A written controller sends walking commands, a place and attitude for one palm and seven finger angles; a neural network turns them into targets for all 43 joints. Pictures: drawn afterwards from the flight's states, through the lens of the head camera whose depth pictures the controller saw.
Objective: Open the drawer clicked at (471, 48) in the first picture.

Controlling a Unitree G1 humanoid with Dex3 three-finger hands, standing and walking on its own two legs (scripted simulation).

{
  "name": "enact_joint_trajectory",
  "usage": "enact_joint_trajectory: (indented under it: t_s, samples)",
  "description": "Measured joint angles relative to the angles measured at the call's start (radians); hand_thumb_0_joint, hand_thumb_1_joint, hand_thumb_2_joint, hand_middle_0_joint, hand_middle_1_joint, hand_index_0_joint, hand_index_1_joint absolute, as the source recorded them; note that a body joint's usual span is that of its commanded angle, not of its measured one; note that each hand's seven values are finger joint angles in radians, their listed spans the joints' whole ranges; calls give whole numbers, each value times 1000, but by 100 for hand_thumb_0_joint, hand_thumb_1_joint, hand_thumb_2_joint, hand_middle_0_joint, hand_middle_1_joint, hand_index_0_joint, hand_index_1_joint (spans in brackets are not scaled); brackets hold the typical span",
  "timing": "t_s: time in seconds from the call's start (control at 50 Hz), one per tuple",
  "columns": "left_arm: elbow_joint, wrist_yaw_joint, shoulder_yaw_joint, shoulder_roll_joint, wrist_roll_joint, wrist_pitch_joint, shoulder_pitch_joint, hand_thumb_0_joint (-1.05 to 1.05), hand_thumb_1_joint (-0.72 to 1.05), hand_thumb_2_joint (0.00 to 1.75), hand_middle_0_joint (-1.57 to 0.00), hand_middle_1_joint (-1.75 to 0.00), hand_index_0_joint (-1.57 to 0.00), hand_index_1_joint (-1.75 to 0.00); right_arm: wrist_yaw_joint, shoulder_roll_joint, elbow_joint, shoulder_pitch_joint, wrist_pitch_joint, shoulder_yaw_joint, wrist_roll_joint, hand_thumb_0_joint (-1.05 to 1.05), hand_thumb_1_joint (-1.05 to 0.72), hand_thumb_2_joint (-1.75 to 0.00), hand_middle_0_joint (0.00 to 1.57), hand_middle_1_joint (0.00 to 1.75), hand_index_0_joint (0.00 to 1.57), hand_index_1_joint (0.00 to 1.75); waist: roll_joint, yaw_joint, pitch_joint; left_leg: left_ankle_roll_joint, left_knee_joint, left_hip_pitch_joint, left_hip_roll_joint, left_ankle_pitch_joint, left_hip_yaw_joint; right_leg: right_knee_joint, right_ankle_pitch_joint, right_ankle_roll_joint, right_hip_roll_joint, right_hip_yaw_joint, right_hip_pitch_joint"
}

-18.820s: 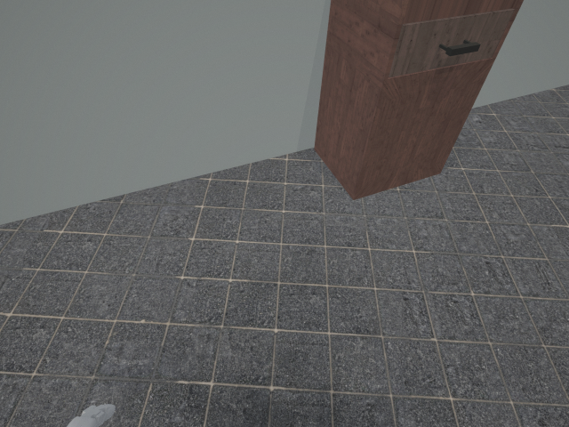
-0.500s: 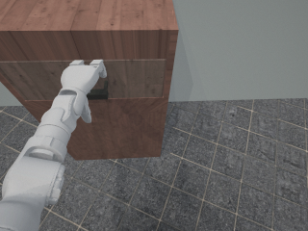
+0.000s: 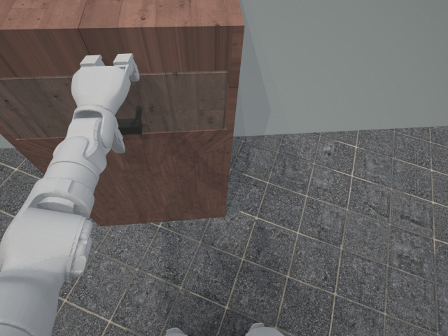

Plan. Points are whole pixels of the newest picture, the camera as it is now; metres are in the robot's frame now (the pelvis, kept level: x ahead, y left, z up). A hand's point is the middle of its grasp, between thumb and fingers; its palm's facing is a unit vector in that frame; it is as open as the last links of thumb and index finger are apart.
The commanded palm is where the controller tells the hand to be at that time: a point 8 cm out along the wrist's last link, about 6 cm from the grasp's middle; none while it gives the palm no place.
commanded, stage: move the hooked fingers above the handle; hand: left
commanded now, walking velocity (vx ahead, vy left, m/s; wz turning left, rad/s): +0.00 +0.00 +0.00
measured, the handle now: (110, 119) +0.57 +0.19 +0.00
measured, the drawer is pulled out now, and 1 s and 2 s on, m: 0.00 0.00 0.00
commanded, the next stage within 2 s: none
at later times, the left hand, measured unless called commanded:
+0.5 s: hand (104, 134) +0.49 +0.18 +0.05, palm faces -0.07 -0.08 -0.99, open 13.8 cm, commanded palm +0.51 +0.21 +0.11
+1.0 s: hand (94, 141) +0.48 +0.20 +0.04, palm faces -0.21 -0.02 -0.98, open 13.8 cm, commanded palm +0.50 +0.21 +0.11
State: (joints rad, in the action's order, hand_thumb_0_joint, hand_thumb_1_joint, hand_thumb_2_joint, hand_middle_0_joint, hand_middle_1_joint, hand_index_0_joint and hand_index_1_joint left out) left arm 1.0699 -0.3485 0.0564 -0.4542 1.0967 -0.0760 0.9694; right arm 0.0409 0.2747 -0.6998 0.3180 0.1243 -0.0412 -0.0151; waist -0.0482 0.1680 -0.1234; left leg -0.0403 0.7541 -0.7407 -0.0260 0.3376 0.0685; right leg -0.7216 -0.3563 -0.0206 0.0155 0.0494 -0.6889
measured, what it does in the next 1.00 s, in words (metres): stands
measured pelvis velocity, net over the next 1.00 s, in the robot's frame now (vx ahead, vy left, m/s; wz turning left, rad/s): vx -0.01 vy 0.01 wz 0.01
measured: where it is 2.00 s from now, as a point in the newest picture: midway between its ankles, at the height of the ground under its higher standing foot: outside the picture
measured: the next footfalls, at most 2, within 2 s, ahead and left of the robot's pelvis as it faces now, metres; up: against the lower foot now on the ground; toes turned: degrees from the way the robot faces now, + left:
none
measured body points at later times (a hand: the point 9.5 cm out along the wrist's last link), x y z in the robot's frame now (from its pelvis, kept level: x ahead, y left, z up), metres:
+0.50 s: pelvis +0.00 +0.01 +0.00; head +0.11 +0.02 +0.44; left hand +0.49 +0.18 +0.10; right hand +0.00 -0.28 -0.12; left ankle +0.01 +0.09 -0.71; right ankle -0.02 -0.11 -0.71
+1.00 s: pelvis -0.01 +0.01 +0.00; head +0.09 +0.01 +0.44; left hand +0.48 +0.20 +0.09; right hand -0.02 -0.26 -0.12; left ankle +0.01 +0.09 -0.71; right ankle -0.02 -0.11 -0.71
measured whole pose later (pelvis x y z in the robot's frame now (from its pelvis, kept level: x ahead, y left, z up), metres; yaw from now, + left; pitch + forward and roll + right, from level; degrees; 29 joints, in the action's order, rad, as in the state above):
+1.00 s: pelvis -0.01 +0.01 +0.00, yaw +1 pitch +17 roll -2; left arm 1.03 -0.09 0.13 -0.52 1.03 -0.17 0.88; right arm 0.07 0.24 -0.69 0.41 0.12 -0.04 0.00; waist -0.05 0.13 -0.10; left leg -0.05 0.75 -0.73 -0.02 0.33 0.06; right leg -0.70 -0.34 -0.01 0.01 0.06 -0.66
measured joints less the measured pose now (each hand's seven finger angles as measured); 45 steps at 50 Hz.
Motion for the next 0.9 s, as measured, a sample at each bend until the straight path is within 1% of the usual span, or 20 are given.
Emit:
enact_joint_trajectory:
  t_s: [0.04,0.08,0.14,0.2,0.24,0.28,0.32,0.38,0.44,0.48,0.52,0.56,0.6,0.64,0.68,0.72,0.76,0.8,0.84,0.9]
  samples:
    - [19,-45,13,1,13,32,13,0,-49,30,-36,-124,-32,-121,-4,2,0,-6,10,6,4,0,-91,-90,20,30,20,30,-8,-7,0,0,1,-12,-4,-2,9,-3,4,1,3,-9,-16]
    - [31,-54,28,17,16,80,27,0,-48,30,-37,-125,-32,-125,-6,0,-6,-11,25,13,14,0,-91,-90,20,30,20,30,-13,-16,0,-1,-7,-9,-6,-6,15,5,11,3,6,-15,-17]
    - [79,8,32,18,1,166,47,0,-49,30,-36,-125,-33,-128,5,-11,-9,-25,54,32,34,0,-91,-90,20,30,20,30,-13,-12,-3,0,-35,18,-8,-18,25,26,24,5,9,-26,3]
    - [155,102,20,-27,-26,233,55,0,-49,30,-35,-123,-32,-127,23,-23,9,-30,59,45,52,0,-91,-90,21,30,20,30,-12,7,7,1,-62,48,-10,-30,31,50,36,3,12,-32,30]
    - [164,171,-3,-69,-44,213,34,0,-49,30,-34,-122,-32,-126,36,-27,27,-19,51,50,54,0,-90,-90,21,30,20,30,-10,12,16,2,-71,59,-11,-34,31,61,41,2,14,-32,41]
    - [142,236,-4,-109,-55,152,-3,0,-49,30,-33,-122,-32,-124,47,-27,41,2,35,46,51,0,-90,-90,21,30,20,30,-8,8,24,2,-71,59,-11,-35,25,65,42,1,14,-26,46]
    - [89,280,18,-131,-60,71,-45,0,-48,30,-33,-121,-32,-123,50,-25,42,30,19,32,43,0,-90,-90,21,30,20,30,-5,-8,30,2,-63,52,-9,-32,13,64,38,0,11,-15,47]
    - [-21,294,62,-116,-73,-44,-104,0,-48,30,-32,-120,-32,-122,44,-16,19,73,0,1,28,0,-90,-90,21,30,20,30,-3,-45,27,1,-40,32,-1,-21,-8,52,25,2,4,6,41]
    - [-110,257,97,-74,-80,-137,-125,0,-48,30,-32,-120,-32,-121,31,-6,-19,91,-12,-21,14,0,-90,-90,21,30,20,30,2,-66,18,-2,-7,8,10,-5,-28,28,5,5,-6,26,30]
    - [-140,202,97,-48,-72,-175,-118,0,-49,30,-32,-120,-32,-121,22,1,-37,85,-17,-28,5,0,-90,-90,21,30,20,30,7,-64,9,-4,19,-14,14,7,-35,5,-9,7,-11,34,12]
    - [-142,125,71,-32,-55,-182,-95,0,-49,30,-33,-120,-32,-121,11,5,-45,66,-20,-27,-4,0,-90,-90,21,30,20,30,11,-49,-2,-6,43,-40,15,18,-36,-18,-20,8,-13,35,-13]
    - [-107,40,39,-26,-36,-139,-55,0,-49,30,-32,-120,-32,-121,-2,7,-42,43,-21,-23,-10,0,-90,-90,21,30,20,30,9,-28,-11,-8,63,-67,13,26,-33,-37,-26,9,-13,32,-40]
    - [-52,-28,7,-26,-15,-61,-8,0,-49,30,-34,-121,-32,-121,-16,6,-34,20,-17,-16,-15,0,-90,-90,21,30,20,30,3,-11,-18,-9,74,-89,10,30,-27,-48,-26,12,-11,26,-65]
    - [-15,-74,13,-4,0,-4,17,0,-49,30,-40,-127,-34,-123,-30,4,-29,10,-3,-11,-16,0,-91,-90,20,30,20,30,-10,-15,-25,-11,75,-97,7,29,-20,-47,-22,15,-8,19,-74]
    - [18,-79,27,26,14,77,39,0,-48,30,-42,-128,-36,-128,-41,-1,-30,-3,20,-1,-9,0,-91,-90,20,30,20,30,-21,-24,-29,-14,64,-85,4,24,-11,-35,-12,18,-5,9,-67]
    - [71,-42,30,41,16,157,61,0,-48,30,-41,-128,-36,-130,-41,-10,-30,-20,48,16,3,0,-91,-90,20,30,20,30,-26,-23,-32,-16,42,-60,1,16,2,-17,0,19,-2,-4,-48]
    - [146,23,28,29,2,236,80,0,-48,30,-39,-126,-35,-130,-31,-24,-21,-33,68,31,19,0,-91,-90,21,30,20,30,-29,-10,-29,-17,14,-27,-1,5,15,4,12,20,0,-17,-24]
    - [193,99,14,0,-23,268,80,0,-49,30,-37,-125,-34,-129,-14,-38,-2,-33,72,43,32,0,-91,-90,21,30,20,30,-27,3,-18,-17,-15,6,-2,-8,24,26,25,20,2,-27,2]
    - [198,177,7,-38,-44,237,58,0,-49,30,-36,-123,-34,-127,4,-47,21,-16,62,50,38,0,-90,-90,21,30,20,30,-24,10,-5,-16,-34,29,-2,-18,26,42,34,19,3,-29,23]
    - [130,265,27,-81,-58,117,-3,0,-49,30,-34,-122,-33,-124,24,-49,41,27,35,42,35,0,-90,-90,21,30,20,30,-17,0,12,-14,-40,40,-1,-24,18,49,37,16,3,-21,38]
